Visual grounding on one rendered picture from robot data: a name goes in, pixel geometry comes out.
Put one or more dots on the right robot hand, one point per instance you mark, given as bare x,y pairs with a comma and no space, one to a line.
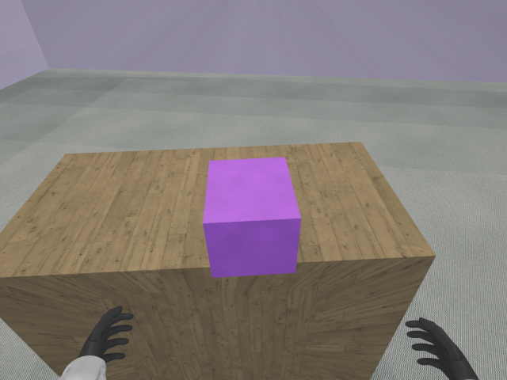
450,360

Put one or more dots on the left robot forearm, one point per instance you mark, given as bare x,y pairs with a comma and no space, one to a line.
87,367

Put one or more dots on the left robot hand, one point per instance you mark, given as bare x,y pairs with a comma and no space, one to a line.
97,343

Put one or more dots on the carton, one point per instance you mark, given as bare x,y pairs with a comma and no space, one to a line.
251,217

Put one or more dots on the pedestal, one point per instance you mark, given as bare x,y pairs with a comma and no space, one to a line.
126,229

